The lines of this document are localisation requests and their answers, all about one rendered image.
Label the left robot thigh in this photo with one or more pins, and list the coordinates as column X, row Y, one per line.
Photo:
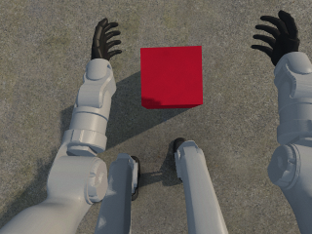
column 115, row 213

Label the robot right forearm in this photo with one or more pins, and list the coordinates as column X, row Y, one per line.
column 293, row 79

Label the robot right upper arm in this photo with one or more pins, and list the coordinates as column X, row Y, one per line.
column 291, row 169

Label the left robot shin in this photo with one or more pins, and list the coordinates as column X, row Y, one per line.
column 123, row 156

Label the robot right hand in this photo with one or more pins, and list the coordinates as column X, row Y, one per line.
column 285, row 41

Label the robot left upper arm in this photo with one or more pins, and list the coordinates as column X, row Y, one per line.
column 74, row 184

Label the carton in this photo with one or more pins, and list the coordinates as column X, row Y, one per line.
column 171, row 77

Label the robot left hand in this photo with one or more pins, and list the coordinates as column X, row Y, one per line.
column 100, row 47

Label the robot left forearm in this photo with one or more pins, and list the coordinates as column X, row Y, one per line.
column 86, row 134

